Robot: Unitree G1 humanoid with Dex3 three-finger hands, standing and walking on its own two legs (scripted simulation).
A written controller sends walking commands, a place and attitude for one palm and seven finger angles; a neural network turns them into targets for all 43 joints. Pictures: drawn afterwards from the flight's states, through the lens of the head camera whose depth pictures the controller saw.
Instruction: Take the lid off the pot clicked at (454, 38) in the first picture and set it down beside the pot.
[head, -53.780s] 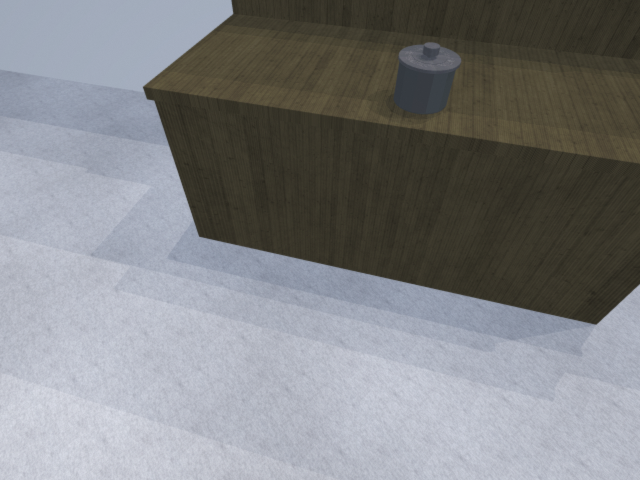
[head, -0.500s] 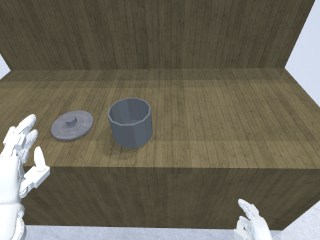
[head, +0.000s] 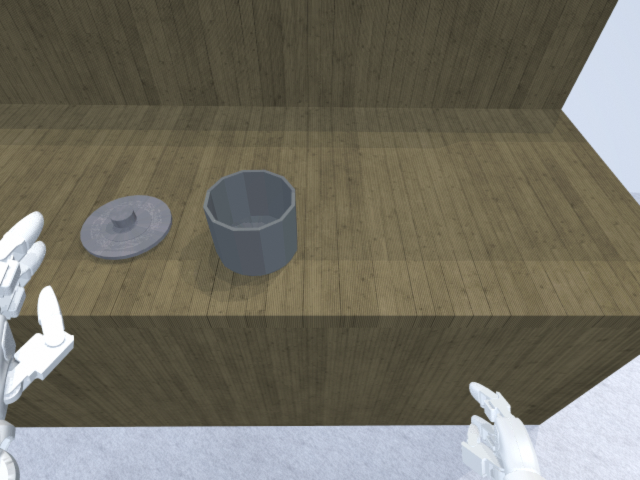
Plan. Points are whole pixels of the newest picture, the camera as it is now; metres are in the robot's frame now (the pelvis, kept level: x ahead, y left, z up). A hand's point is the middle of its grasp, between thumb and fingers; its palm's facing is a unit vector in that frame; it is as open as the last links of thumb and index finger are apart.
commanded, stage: step back with the hand held close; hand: left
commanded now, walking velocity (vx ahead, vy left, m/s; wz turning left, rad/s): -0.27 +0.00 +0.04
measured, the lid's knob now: (123, 216) +0.53 +0.43 -0.04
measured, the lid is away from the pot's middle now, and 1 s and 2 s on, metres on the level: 0.26 0.26 0.26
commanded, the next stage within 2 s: none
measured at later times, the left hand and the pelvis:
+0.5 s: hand (32, 421) +0.13 +0.25 +0.15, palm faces +0.39 -0.83 -0.41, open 7.4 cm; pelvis -0.06 +0.01 -0.02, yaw +1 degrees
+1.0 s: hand (18, 462) +0.10 +0.24 +0.16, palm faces +0.40 -0.82 -0.42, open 7.4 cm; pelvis -0.09 +0.00 -0.03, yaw +2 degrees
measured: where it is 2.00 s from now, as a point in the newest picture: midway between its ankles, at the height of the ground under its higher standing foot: outside the picture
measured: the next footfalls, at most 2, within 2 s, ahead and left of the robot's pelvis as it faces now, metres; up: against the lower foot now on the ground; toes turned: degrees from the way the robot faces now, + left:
none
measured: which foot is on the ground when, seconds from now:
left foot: down 0.00-1.00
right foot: down 0.00-1.00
